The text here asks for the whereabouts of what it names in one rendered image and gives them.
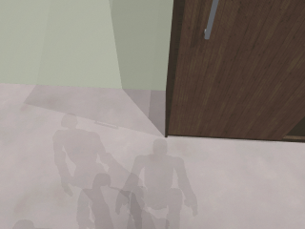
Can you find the handle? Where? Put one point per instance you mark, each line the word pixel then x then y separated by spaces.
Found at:
pixel 208 30

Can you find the wardrobe door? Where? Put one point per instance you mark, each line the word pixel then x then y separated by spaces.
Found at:
pixel 248 79
pixel 298 129

